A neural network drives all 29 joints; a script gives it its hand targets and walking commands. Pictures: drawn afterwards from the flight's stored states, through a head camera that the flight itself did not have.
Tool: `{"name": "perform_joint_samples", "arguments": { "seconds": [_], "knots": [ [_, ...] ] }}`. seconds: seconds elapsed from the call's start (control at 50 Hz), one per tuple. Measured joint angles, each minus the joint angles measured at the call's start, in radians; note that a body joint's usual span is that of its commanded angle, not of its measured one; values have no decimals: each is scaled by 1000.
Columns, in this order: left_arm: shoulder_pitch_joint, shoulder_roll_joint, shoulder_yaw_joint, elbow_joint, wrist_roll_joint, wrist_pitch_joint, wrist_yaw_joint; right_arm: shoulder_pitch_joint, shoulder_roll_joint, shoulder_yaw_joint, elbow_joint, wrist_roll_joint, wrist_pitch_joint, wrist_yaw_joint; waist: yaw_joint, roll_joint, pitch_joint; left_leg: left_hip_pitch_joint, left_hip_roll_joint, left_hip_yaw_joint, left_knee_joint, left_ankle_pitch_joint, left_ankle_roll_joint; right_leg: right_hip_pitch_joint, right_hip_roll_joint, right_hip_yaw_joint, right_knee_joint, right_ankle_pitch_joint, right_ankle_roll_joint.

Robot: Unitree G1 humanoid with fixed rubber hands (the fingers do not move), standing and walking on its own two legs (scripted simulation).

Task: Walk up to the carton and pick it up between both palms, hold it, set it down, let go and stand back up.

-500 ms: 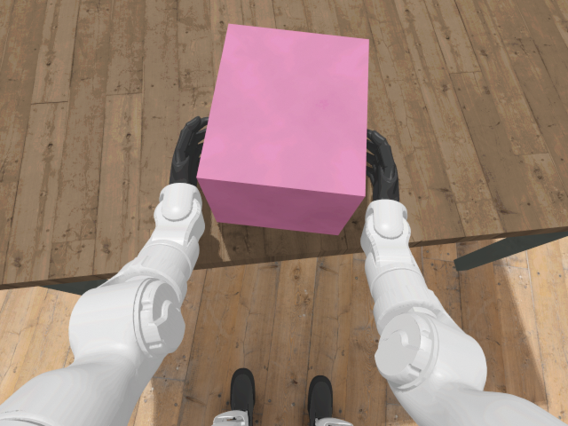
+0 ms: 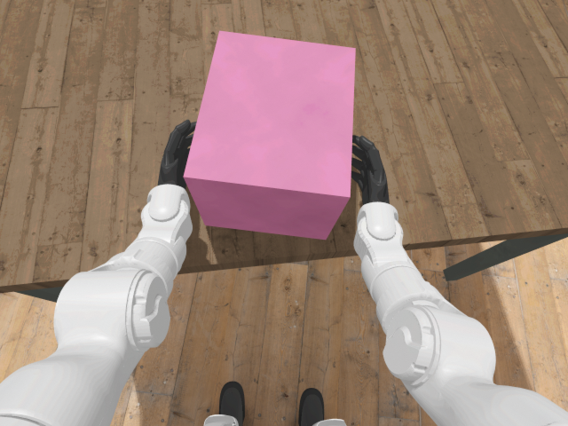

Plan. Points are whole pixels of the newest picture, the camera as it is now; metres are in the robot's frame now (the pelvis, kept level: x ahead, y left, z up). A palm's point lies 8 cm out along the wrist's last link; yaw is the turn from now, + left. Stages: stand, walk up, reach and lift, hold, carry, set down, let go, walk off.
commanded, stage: reach and lift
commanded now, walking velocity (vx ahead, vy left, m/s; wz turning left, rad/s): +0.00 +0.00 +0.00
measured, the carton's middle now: (275, 141) +0.51 +0.01 +0.01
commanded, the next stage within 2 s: none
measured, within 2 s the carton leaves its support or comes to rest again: leaves its support in 0.56 s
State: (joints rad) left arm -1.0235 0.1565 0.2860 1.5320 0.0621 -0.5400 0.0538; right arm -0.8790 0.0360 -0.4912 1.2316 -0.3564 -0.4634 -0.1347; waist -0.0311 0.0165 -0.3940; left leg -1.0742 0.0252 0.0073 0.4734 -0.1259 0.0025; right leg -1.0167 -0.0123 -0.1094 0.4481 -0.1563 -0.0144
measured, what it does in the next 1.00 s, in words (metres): shifts its weight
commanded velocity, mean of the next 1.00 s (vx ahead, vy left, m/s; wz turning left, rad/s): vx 0.00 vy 0.00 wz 0.00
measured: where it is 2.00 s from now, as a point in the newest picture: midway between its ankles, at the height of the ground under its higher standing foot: outside the picture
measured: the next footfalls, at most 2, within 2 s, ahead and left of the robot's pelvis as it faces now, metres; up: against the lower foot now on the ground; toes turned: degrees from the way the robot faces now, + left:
none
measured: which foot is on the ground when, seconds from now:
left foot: down 0.00-1.00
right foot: down 0.00-1.00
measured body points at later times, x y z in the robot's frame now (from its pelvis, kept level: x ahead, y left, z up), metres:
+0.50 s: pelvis -0.01 +0.00 -0.03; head +0.09 +0.03 +0.41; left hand +0.45 +0.15 -0.02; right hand +0.43 -0.14 -0.01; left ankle +0.01 +0.12 -0.71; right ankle -0.02 -0.11 -0.71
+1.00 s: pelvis -0.06 +0.00 -0.01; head -0.04 +0.02 +0.44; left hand +0.40 +0.14 +0.11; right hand +0.39 -0.14 +0.13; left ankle +0.00 +0.12 -0.71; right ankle -0.02 -0.11 -0.71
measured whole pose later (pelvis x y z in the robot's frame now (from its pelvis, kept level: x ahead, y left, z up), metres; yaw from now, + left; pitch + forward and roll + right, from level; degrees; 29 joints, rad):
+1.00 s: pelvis -0.06 +0.00 -0.01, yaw +1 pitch +19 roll -2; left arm -1.07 0.16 0.02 1.45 -0.17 -0.10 0.15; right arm -1.06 -0.02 -0.32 1.25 -0.13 0.09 -0.23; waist -0.09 0.02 -0.33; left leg -0.86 0.03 -0.04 0.73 -0.21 -0.01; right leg -0.78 -0.01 -0.13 0.68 -0.24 -0.02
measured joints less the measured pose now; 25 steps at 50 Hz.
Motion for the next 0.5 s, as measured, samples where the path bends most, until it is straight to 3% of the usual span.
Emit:
{"name": "perform_joint_samples", "arguments": {
  "seconds": [0.22,0.5],
  "knots": [
    [-21,21,-143,52,-108,24,6,-23,-28,134,94,157,19,-20,-15,-14,-46,-74,11,1,156,-76,-1,-67,4,8,139,-66,1],
    [33,-21,-293,22,-242,124,66,-29,-63,316,162,343,135,-52,-2,-19,-82,-99,35,2,340,-167,-2,-88,22,22,296,-135,3]
  ]
}}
